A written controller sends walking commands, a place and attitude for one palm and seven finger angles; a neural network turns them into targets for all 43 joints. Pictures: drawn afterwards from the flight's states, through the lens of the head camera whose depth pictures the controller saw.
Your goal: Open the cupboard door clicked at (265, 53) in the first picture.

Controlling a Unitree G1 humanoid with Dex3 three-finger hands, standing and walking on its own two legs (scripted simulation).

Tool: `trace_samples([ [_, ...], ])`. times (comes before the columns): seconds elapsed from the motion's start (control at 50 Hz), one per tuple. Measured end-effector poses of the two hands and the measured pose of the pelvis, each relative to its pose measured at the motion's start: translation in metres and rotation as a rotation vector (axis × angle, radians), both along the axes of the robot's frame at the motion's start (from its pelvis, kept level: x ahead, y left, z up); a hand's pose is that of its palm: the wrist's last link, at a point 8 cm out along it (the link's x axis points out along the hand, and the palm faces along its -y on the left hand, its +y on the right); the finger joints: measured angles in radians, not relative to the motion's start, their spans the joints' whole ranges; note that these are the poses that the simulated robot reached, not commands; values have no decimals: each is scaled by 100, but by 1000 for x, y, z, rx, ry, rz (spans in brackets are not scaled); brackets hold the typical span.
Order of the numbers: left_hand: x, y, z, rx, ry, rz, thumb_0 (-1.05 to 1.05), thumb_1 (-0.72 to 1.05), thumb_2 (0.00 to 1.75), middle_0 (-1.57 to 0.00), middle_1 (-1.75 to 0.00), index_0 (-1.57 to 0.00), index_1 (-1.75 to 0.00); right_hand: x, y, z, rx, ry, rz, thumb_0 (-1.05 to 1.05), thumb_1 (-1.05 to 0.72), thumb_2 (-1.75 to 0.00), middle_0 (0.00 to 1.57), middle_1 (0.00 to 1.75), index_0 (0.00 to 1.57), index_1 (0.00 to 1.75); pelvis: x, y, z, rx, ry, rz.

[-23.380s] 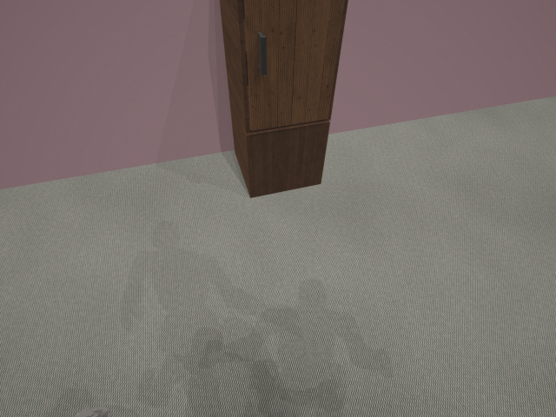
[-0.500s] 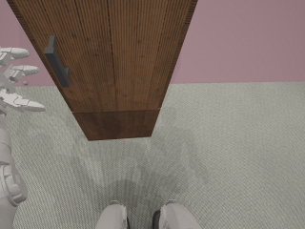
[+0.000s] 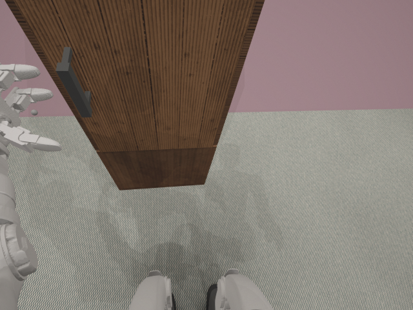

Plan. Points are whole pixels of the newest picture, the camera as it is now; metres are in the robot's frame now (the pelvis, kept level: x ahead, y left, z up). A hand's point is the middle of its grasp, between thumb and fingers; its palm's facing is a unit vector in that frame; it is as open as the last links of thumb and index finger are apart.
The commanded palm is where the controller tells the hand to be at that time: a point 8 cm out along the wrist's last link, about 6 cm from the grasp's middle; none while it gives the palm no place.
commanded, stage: slide the fingers in behind the handle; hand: left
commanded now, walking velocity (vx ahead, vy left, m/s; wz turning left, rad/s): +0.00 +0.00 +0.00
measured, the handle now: (77, 85) +0.52 +0.24 +0.06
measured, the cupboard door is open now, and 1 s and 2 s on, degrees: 0 0 0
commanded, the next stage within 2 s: close the thumb around the handle in 1.46 s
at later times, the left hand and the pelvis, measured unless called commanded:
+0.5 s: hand (62, 108) +0.46 +0.25 +0.05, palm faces +0.08 -1.00 -0.01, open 14.0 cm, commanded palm +0.43 +0.29 +0.06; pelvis +0.00 +0.00 +0.00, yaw +0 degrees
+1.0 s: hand (86, 110) +0.46 +0.21 +0.06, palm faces +0.07 -1.00 -0.02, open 14.0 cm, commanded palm +0.43 +0.25 +0.06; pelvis +0.00 -0.01 +0.00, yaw +0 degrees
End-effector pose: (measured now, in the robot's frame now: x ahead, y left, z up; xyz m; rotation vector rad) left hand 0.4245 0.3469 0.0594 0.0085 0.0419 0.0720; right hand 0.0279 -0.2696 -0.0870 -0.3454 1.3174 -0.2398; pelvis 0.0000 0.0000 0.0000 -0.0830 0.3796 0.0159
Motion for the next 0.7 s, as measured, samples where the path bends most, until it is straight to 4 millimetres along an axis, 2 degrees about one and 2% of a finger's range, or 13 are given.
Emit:
trace_samples([
  [0.36,13,-36,-2,4,-2,2,-1,-50,30,-30,-120,-30,-120,6,8,-3,33,-27,-13,0,-90,-90,20,30,20,30,3,1,3,9,-6,-5],
  [0.7,7,-54,-3,-2,-8,4,-1,-50,30,-30,-120,-30,-120,12,4,-4,52,-35,-14,0,-90,-90,20,30,20,30,6,-4,4,18,-19,-4],
])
